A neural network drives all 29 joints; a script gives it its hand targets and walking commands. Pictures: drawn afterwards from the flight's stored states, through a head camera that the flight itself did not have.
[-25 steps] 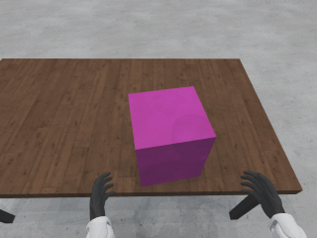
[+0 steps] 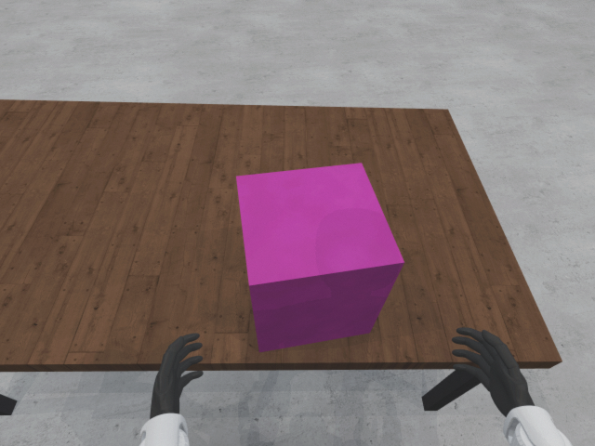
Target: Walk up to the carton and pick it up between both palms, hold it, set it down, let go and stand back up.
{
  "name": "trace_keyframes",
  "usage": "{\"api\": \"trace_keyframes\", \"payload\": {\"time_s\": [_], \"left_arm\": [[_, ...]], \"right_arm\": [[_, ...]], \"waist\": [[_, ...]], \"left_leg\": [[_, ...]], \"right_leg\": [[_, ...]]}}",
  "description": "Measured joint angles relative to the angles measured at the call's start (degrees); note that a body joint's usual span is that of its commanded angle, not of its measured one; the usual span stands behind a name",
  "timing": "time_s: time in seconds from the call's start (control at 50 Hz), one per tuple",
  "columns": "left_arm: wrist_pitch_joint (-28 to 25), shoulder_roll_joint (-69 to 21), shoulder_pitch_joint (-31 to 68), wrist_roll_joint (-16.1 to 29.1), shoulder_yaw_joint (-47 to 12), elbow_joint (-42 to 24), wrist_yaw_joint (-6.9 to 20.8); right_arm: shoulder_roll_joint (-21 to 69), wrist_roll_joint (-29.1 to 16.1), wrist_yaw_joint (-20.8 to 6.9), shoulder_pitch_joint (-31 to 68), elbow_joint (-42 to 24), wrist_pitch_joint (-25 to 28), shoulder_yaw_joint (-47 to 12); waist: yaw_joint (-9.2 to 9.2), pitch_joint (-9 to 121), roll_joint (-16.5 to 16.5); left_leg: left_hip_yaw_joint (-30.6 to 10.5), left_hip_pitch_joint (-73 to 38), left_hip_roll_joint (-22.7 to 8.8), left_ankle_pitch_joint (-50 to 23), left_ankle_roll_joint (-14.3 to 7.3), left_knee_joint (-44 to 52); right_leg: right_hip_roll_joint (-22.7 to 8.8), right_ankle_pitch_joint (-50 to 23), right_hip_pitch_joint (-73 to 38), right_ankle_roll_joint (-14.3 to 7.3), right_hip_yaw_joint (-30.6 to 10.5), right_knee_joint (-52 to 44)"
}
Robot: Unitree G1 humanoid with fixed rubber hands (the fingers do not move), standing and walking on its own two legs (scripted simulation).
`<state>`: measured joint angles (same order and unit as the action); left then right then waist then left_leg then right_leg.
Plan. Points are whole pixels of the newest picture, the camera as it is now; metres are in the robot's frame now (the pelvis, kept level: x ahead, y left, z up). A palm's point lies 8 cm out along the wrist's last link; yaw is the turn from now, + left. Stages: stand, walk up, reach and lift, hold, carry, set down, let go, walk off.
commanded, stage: set down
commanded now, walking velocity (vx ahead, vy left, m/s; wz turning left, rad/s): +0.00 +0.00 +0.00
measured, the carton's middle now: (308, 261) +0.43 +0.01 -0.07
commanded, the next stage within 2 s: let go in 1.30 s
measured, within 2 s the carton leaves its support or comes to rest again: neither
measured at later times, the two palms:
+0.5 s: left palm (154, 410) +0.18 +0.21 -0.07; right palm (496, 401) +0.20 -0.25 -0.05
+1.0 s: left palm (134, 421) +0.17 +0.23 -0.08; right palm (470, 410) +0.20 -0.22 -0.07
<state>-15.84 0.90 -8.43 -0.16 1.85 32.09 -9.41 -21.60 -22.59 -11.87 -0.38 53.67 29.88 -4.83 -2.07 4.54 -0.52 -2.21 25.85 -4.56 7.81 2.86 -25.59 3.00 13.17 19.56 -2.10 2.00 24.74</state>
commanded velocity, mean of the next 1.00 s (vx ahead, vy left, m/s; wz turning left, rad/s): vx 0.00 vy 0.00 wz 0.00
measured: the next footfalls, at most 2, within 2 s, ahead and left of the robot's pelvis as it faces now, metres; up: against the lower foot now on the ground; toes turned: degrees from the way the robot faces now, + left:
none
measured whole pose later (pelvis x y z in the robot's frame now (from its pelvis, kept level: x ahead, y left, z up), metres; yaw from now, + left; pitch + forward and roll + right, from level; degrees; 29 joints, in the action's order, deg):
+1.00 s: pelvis +0.00 +0.00 +0.00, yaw +1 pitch +3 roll -1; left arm 2.1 11.2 -8.6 2.2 1.9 32.1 -0.9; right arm -13.6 -5.9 0.1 -2.9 47.1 15.3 -4.8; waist -0.9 1.1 -1.0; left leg -2.2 19.3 -3.4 7.8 2.9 -23.9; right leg 1.9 14.1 13.7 -1.7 2.0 24.7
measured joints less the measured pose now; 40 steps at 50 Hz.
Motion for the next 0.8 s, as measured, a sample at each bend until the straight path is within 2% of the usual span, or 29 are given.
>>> {"api": "trace_keyframes", "payload": {"time_s": [0.48, 0.8], "left_arm": [[9.6, 5.7, -0.1, 0.9, 0.0, 0.0, 4.5], [14.6, 8.4, -0.1, 1.8, 0.0, 0.0, 7.2]], "right_arm": [[2.9, 7.9, 6.0, -2.1, -4.7, -9.0, 0.0], [6.3, 13.5, 10.2, -2.5, -6.1, -12.3, 0.0]], "waist": [[0.59, -0.9, -0.5], [0.65, -2.9, -0.5]], "left_leg": [[0.0, -3.8, 0.2, 0.0, 0.0, 1.1], [0.0, -6.1, 1.0, 0.0, 0.0, 1.6]], "right_leg": [[-0.1, 0.5, -3.3, -0.1, 0.0, 0.0], [-1.0, 0.9, -5.4, 0.3, 0.0, 0.0]]}}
